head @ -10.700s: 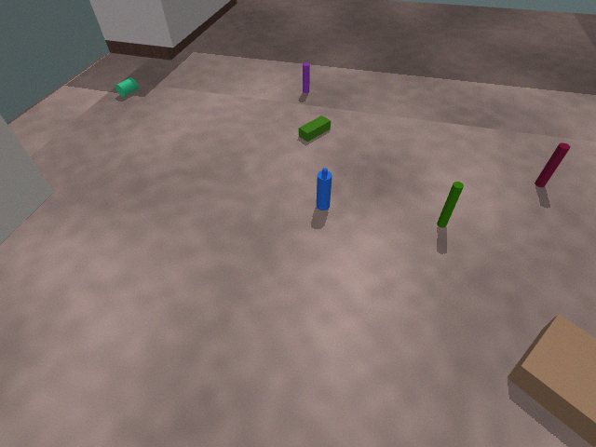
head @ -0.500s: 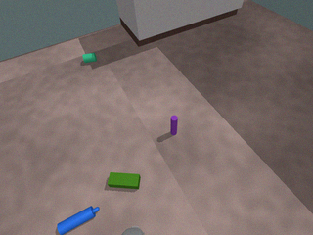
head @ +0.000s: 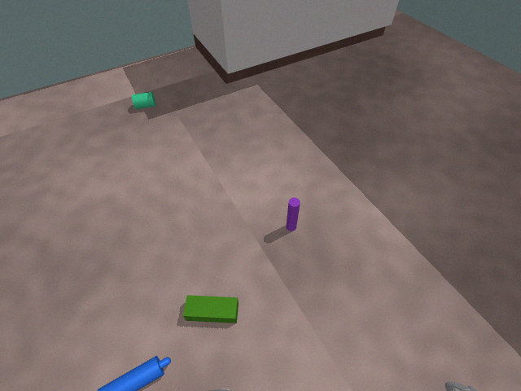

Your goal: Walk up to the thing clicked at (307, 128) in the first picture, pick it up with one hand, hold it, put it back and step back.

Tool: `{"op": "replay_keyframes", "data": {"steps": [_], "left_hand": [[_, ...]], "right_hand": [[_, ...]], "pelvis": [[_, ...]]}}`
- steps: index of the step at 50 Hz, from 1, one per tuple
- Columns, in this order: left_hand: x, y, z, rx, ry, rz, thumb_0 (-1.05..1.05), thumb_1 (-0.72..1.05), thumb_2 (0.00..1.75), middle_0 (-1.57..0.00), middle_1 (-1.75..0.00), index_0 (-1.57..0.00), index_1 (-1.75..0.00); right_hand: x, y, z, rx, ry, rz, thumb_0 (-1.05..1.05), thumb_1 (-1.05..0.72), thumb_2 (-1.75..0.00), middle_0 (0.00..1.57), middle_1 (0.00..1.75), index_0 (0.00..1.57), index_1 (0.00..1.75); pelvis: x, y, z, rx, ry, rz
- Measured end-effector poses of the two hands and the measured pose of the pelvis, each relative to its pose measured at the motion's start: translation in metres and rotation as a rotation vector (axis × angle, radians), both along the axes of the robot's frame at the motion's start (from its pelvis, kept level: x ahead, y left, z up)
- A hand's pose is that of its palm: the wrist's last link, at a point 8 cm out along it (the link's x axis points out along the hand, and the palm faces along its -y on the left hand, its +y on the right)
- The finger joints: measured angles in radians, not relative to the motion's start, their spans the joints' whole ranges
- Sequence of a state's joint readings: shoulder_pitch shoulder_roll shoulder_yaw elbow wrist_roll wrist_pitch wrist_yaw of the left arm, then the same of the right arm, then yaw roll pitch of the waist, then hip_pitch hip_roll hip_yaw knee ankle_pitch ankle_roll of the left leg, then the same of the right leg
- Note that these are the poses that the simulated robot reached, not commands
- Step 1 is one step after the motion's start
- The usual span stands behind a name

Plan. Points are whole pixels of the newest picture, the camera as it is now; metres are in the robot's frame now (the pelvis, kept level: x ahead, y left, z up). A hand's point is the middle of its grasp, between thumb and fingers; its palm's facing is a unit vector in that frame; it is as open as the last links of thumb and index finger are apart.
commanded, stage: walk up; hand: left
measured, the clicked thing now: (211, 309) +0.48 +0.22 -0.72
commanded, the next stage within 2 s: stand in 1.42 s
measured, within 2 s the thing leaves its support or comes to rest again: neither
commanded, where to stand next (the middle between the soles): +0.04 -0.04 m, yaw -2 degrees
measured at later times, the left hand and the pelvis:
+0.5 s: hand out of the picture +0.09 +0.22 -0.13, palm faces -0.07 -0.93 -0.36, open 7.4 cm; pelvis -0.02 -0.03 +0.01, yaw -3 degrees
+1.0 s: hand out of the picture +0.09 +0.22 -0.13, palm faces -0.03 -0.94 -0.34, open 7.4 cm; pelvis -0.01 -0.03 +0.03, yaw -2 degrees
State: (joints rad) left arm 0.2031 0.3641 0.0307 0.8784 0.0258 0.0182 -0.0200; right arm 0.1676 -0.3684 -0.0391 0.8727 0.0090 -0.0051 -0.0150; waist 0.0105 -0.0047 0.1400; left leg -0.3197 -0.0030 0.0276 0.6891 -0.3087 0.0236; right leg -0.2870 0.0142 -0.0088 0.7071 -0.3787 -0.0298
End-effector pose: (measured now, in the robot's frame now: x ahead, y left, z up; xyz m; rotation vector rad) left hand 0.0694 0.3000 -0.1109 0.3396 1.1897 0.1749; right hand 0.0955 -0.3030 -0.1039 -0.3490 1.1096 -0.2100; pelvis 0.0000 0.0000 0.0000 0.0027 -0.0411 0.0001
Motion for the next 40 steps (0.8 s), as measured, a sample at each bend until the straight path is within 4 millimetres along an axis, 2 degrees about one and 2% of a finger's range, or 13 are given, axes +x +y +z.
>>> {"op": "replay_keyframes", "data": {"steps": [5, 9, 13, 17, 20, 27, 33, 40], "left_hand": [[0.027, -0.002, 0.001, -0.01, -0.05, -0.023, 0.01, 0.9, 0.9, -0.2, -0.3, -0.21, -0.3], [0.038, -0.006, 0.006, -0.004, -0.085, -0.037, 0.01, 0.9, 0.9, -0.2, -0.3, -0.2, -0.3], [0.035, -0.015, 0.006, 0.023, -0.087, -0.056, 0.01, 0.9, 0.9, -0.2, -0.3, -0.2, -0.3], [0.02, -0.027, 0.009, 0.032, -0.059, -0.069, 0.01, 0.9, 0.9, -0.2, -0.3, -0.2, -0.3], [0.013, -0.032, 0.01, 0.027, -0.04, -0.069, 0.01, 0.9, 0.9, -0.2, -0.3, -0.2, -0.3], [0.012, -0.042, 0.015, -0.003, -0.043, -0.043, 0.01, 0.9, 0.9, -0.2, -0.3, -0.2, -0.3], [0.015, -0.043, 0.02, -0.013, -0.037, -0.03, 0.01, 0.9, 0.9, -0.2, -0.3, -0.2, -0.3], [0.02, -0.038, 0.023, -0.014, -0.031, -0.012, 0.01, 0.9, 0.9, -0.2, -0.3, -0.2, -0.3]], "right_hand": [[-0.016, -0.013, 0.015, -0.052, -0.012, -0.001, 0.0, -0.9, -0.9, 0.21, 0.3, 0.21, 0.3], [-0.033, -0.03, 0.024, -0.084, 0.0, -0.016, 0.0, -0.9, -0.9, 0.21, 0.3, 0.21, 0.3], [-0.044, -0.051, 0.017, -0.08, 0.012, -0.035, 0.0, -0.9, -0.9, 0.21, 0.3, 0.21, 0.3], [-0.053, -0.059, 0.009, -0.046, 0.035, -0.074, 0.0, -0.9, -0.9, 0.2, 0.3, 0.21, 0.3], [-0.06, -0.056, 0.003, -0.023, 0.043, -0.089, 0.0, -0.9, -0.9, 0.2, 0.3, 0.21, 0.3], [-0.073, -0.035, -0.001, 0.045, 0.103, -0.072, 0.0, -0.9, -0.9, 0.2, 0.3, 0.21, 0.3], [-0.069, -0.025, 0.001, 0.072, 0.111, -0.069, 0.0, -0.9, -0.9, 0.2, 0.3, 0.21, 0.3], [-0.057, -0.024, 0.008, 0.059, 0.105, -0.071, 0.0, -0.9, -0.9, 0.2, 0.3, 0.21, 0.3]], "pelvis": [[-0.004, -0.003, 0.003, -0.009, 0.0, -0.018], [-0.01, -0.013, 0.006, -0.015, 0.001, -0.037], [-0.015, -0.027, 0.001, -0.027, -0.005, -0.053], [-0.018, -0.034, 0.002, -0.02, -0.01, -0.055], [-0.018, -0.033, 0.003, -0.01, -0.007, -0.053], [-0.02, -0.035, 0.013, 0.001, -0.013, -0.05], [-0.02, -0.033, 0.021, -0.001, -0.008, -0.046], [-0.016, -0.031, 0.026, -0.003, -0.002, -0.043]]}}
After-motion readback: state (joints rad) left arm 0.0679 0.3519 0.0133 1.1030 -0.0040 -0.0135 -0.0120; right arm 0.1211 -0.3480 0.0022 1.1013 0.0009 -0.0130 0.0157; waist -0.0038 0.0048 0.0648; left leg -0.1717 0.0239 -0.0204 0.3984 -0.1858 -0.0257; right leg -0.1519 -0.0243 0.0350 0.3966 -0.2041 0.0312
